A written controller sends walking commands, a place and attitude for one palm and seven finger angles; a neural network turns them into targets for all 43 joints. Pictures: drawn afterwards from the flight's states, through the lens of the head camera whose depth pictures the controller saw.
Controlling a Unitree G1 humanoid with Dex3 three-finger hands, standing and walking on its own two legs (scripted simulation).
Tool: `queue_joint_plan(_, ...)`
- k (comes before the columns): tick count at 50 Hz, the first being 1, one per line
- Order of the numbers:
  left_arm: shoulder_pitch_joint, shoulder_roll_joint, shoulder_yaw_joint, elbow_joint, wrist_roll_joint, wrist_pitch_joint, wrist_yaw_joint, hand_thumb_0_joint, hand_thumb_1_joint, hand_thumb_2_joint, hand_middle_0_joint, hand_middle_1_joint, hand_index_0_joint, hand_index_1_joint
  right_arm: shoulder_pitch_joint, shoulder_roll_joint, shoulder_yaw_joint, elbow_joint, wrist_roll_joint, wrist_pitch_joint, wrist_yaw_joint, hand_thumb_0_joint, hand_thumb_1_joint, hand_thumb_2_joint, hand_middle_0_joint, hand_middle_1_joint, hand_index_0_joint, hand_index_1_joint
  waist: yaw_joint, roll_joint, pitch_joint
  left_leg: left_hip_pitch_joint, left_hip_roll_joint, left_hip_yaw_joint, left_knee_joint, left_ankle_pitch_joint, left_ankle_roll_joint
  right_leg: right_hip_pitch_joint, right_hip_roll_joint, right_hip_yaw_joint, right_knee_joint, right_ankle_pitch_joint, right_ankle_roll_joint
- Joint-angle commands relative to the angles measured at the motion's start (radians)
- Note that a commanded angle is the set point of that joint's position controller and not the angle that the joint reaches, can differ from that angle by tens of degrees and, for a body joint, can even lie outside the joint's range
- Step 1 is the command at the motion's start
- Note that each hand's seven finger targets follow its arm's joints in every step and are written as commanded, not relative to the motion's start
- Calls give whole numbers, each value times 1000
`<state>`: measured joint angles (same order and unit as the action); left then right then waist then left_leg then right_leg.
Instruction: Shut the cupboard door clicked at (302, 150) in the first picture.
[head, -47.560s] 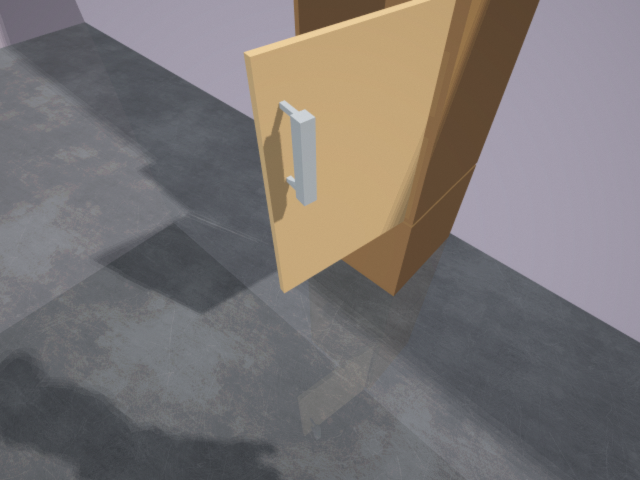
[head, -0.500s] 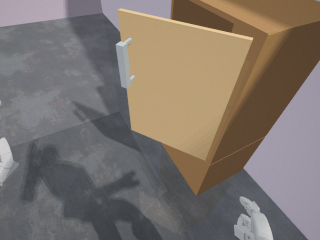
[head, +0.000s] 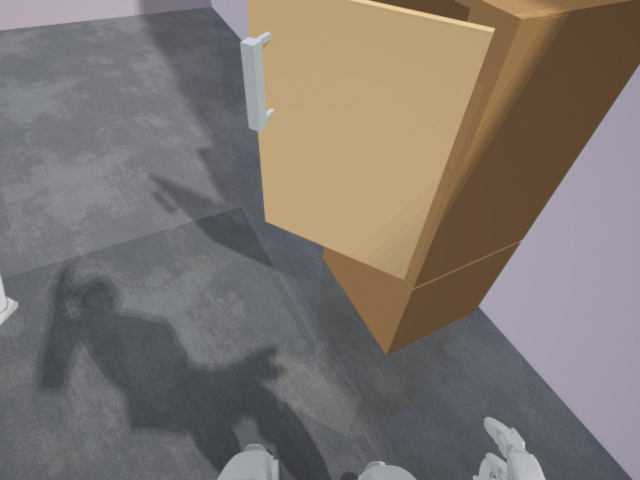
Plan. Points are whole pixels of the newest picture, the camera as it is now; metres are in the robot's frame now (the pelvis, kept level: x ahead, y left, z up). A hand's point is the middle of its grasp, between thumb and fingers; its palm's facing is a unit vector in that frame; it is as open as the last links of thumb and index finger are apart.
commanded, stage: step back with the hand held close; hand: left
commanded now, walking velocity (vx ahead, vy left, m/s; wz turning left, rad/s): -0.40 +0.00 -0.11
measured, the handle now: (261, 82) +0.77 +0.12 +0.11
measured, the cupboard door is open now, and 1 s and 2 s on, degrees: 35 35 35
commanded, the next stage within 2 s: stop stepping back and stand still in 0.02 s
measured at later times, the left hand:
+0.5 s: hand out of the picture +0.10 +0.27 +0.22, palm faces +0.35 -0.87 -0.36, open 7.4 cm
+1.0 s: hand out of the picture +0.13 +0.26 +0.20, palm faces +0.36 -0.84 -0.41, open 7.4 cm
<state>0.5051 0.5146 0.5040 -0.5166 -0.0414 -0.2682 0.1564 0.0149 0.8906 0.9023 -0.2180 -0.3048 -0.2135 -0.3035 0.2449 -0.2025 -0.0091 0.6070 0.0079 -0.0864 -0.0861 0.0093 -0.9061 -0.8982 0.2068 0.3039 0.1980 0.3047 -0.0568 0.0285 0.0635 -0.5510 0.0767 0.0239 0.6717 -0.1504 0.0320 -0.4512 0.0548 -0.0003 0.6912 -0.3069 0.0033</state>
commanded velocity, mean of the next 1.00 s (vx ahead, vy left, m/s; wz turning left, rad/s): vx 0.08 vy -0.03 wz -0.02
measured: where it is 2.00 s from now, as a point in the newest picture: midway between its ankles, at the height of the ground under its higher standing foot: outside the picture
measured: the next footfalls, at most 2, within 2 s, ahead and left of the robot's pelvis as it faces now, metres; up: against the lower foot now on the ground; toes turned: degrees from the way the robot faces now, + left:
left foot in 0.22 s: +0.00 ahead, +0.14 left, +0.00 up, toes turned -1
right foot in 0.60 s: -0.13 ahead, -0.07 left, +0.00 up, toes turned -9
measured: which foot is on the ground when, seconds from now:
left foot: down 0.00-0.04, up 0.06-0.20, down 0.22-0.60, up 0.62-0.86, down 0.88-1.00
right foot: down 0.00-0.22, up 0.24-0.58, down 0.60-1.00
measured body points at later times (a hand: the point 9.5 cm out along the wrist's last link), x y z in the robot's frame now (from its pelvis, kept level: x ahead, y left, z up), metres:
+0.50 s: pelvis -0.11 +0.03 +0.04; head -0.14 +0.08 +0.49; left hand +0.08 +0.32 +0.24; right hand +0.00 -0.20 -0.03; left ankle -0.04 +0.14 -0.71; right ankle -0.16 -0.07 -0.65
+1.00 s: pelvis -0.12 +0.03 +0.01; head -0.12 +0.04 +0.46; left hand +0.10 +0.30 +0.22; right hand +0.00 -0.24 -0.07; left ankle -0.03 +0.12 -0.71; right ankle -0.21 -0.06 -0.69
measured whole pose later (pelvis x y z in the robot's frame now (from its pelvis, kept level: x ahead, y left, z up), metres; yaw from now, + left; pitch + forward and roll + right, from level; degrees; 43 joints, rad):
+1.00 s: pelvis -0.12 +0.03 +0.01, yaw -8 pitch -2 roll +2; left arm 0.44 0.42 0.43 -0.48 -0.04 -0.20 0.17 0.02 0.89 0.90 -0.22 -0.30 -0.21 -0.30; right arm 0.21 -0.20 -0.01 0.67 -0.01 -0.11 -0.09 0.01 -0.91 -0.90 0.20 0.30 0.19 0.30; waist -0.02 -0.06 0.03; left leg -0.36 0.01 0.15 0.61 -0.21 0.04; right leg -0.20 0.00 0.00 0.81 -0.52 0.00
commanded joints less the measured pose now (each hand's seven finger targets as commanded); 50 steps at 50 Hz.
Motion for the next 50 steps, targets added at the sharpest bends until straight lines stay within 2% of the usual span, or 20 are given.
queue_joint_plan(1, 64, 163, 144, -187, 2, -38, 35, 0, 900, 900, -200, -300, -200, -300, -122, -124, -67, -154, 9, -44, 11, 0, -900, -900, 200, 300, 200, 300, 69, -73, -136, -88, -37, -1, 135, -496, -52, 3, -256, 432, -371, -535, -145)
queue_joint_plan(2, 25, 204, 151, -206, 4, -15, 52, 0, 900, 900, -200, -300, -200, -300, -122, -118, -79, -118, -3, -23, 24, 0, -900, -900, 200, 300, 200, 300, 78, -222, -140, 98, -98, -1, 513, -385, -96, -251, -453, 655, -603, -655, -233)
queue_joint_plan(4, -76, 166, 93, -238, 22, 18, 44, 0, 900, 900, -200, -300, -200, -300, -118, -87, -61, -82, -36, 11, 27, 0, -900, -900, 200, 300, 200, 300, 32, -243, -139, 126, -61, -50, 690, -293, -89, -259, -390, 436, -579, -418, -182)
queue_joint_plan(7, -170, 131, 42, -184, 22, 15, 46, 0, 900, 900, -200, -300, -200, -300, -86, -73, -26, -114, -15, 5, -4, 0, -900, -900, 200, 300, 200, 300, 40, -279, -108, 294, -49, 10, 286, -374, -54, -241, -243, 176, -460, -283, -82)
queue_joint_plan(10, -292, 72, -19, -127, 18, 17, 54, 0, 900, 900, -200, -300, -200, -300, -20, -144, -36, -81, -10, -11, -34, 0, -900, -900, 200, 300, 200, 300, 6, -22, -88, 313, -63, 17, -188, -386, -20, -140, -153, 77, -202, -348, -7)
queue_joint_plan(12, -429, 103, -5, -228, 25, 0, 60, 0, 900, 900, -200, -300, -200, -300, -35, -185, -57, -128, -10, -55, -37, 0, -900, -900, 200, 300, 200, 300, 0, 383, -39, 110, 301, -467, -502, -479, 135, -159, 4, 1, 504, -226, 44)
queue_joint_plan(13, -368, 116, 29, -165, 35, -9, 55, 0, 900, 900, -200, -300, -200, -300, -72, -158, -64, -118, -22, -70, -33, 0, -900, -900, 200, 300, 200, 300, 15, 235, -37, 58, 314, -458, -489, -381, 155, -134, -5, 85, 610, -151, 36)
queue_joint_plan(16, -183, 52, -9, -209, 24, 36, 23, 0, 900, 900, -200, -300, -200, -300, -132, -140, -61, -131, 9, -69, 44, 0, -900, -900, 200, 300, 200, 300, 33, 157, -37, 72, 240, -344, -478, -596, 107, -154, -28, 52, 645, -58, 45)
queue_joint_plan(21, -11, 85, -1, -343, 5, 64, 34, 0, 900, 900, -200, -300, -200, -300, -143, -106, -25, -127, -10, -39, 52, 0, -900, -900, 200, 300, 200, 300, 58, 265, -99, 195, 148, -194, -575, -584, -12, 18, 28, -93, 206, -85, 13)
queue_joint_plan(25, -17, 127, 35, -246, -9, 84, 47, 0, 900, 900, -200, -300, -200, -300, -106, -108, -13, -123, -27, -24, 15, 0, -900, -900, 200, 300, 200, 300, 43, 284, -152, 238, 117, -115, -529, -494, -25, 313, 62, -178, -263, -179, -31)
queue_joint_plan(28, -16, 132, 48, -189, -17, 94, 43, 0, 900, 900, -200, -300, -200, -300, -59, -109, -24, -104, -18, -10, 14, 0, -900, -900, 200, 300, 200, 300, 29, 106, -213, 184, 27, -15, -208, -251, -19, 441, -112, -3, -396, -39, -100)
queue_joint_plan(30, -63, 204, 102, -164, -18, 77, 49, 0, 900, 900, -200, -300, -200, -300, -78, -114, -24, -99, -18, 7, 15, 0, -900, -900, 200, 300, 200, 300, 51, -165, -131, -69, -29, 13, 160, -246, -36, 430, -390, 332, -476, 116, -205)
queue_joint_plan(32, -76, 188, 111, -88, -12, 41, 62, 0, 900, 900, -200, -300, -200, -300, -80, -121, -25, -98, -9, -22, 22, 0, -900, -900, 200, 300, 200, 300, 53, -177, -164, -169, -27, 9, 265, -262, -51, 521, -408, 247, -368, 447, -229)
queue_joint_plan(33, 4, 98, 40, -22, -18, 58, 49, 0, 900, 900, -200, -300, -200, -300, -67, -129, -45, -88, 17, -13, 17, 0, -900, -900, 200, 300, 200, 300, 48, -268, -141, -182, -37, -4, 283, -220, -51, 534, -347, 231, -332, 539, -167)
queue_joint_plan(37, -83, 108, 29, -71, -4, 30, 40, 0, 900, 900, -200, -300, -200, -300, -130, -112, -22, -86, 8, -1, -2, 0, -900, -900, 200, 300, 200, 300, 59, -137, 1, 5, -26, 78, 114, -134, -34, 284, -308, 104, -364, 444, -151)
queue_joint_plan(42, -243, 115, -20, -175, 11, 3, 40, 0, 900, 900, -200, -300, -200, -300, -114, -130, -38, -79, -1, -49, -22, 0, -900, -900, 200, 300, 200, 300, 38, -52, -10, 368, -61, 106, -94, -33, -5, 97, -243, 42, -268, 234, -97)
queue_joint_plan(44, -208, 125, 10, -251, 10, -11, 43, 0, 900, 900, -200, -300, -200, -300, -88, -160, -49, -93, 0, -60, -22, 0, -900, -900, 200, 300, 200, 300, 32, 174, -115, 534, 66, -108, -218, 91, 65, 54, -139, -13, 6, 224, -3)
queue_joint_plan(45, -187, 140, 45, -264, 11, -22, 50, 0, 900, 900, -200, -300, -200, -300, -82, -156, -45, -99, -1, -64, -14, 0, -900, -900, 200, 300, 200, 300, 44, 266, -160, 561, 184, -279, -260, 228, 133, 18, -67, -23, 124, -38, 26)
queue_joint_plan(47, -120, 191, 105, -254, 6, -29, 44, 0, 900, 900, -200, -300, -200, -300, -96, -124, -33, -86, -26, -87, -4, 0, -900, -900, 200, 300, 200, 300, 56, 261, -184, 454, 245, -371, -374, 138, 137, 59, -65, 39, 218, -235, 3)
queue_joint_plan(50, -52, 148, 119, -243, -7, -16, 35, 0, 900, 900, -200, -300, -200, -300, -102, -108, -26, -86, -17, -85, 12, 0, -900, -900, 200, 300, 200, 300, 57, 136, -139, 243, 193, -216, -441, -201, 87, 239, -68, -7, -19, -182, -4)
